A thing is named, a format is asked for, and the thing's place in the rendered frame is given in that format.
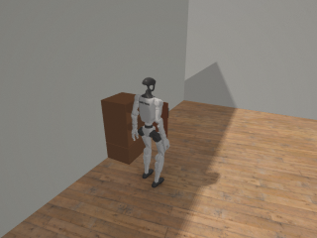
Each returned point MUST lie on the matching left robot upper arm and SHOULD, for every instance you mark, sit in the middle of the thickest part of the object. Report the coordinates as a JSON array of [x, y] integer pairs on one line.
[[135, 111]]

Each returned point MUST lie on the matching robot right forearm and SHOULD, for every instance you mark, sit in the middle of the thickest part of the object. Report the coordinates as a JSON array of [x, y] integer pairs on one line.
[[161, 129]]

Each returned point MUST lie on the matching robot shin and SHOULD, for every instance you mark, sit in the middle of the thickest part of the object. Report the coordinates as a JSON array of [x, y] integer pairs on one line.
[[147, 160], [158, 168]]

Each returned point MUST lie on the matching left robot hand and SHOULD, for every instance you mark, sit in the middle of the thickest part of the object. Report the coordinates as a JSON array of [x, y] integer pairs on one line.
[[135, 133]]

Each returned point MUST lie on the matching right robot hand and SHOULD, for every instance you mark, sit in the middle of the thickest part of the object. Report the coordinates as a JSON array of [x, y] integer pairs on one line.
[[165, 144]]

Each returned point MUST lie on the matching cupboard door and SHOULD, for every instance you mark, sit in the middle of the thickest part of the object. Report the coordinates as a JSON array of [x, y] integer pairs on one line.
[[164, 116]]

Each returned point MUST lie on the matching robot right shin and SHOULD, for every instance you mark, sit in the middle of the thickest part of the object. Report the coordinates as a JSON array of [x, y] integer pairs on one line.
[[158, 168]]

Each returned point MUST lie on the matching right robot upper arm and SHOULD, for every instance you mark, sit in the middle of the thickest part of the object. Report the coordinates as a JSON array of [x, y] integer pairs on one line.
[[158, 104]]

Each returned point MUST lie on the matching robot left forearm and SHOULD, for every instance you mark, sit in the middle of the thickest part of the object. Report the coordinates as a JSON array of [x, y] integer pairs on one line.
[[134, 121]]

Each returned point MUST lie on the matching robot left shin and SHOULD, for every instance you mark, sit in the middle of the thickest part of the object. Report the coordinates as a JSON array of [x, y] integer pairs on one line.
[[147, 160]]

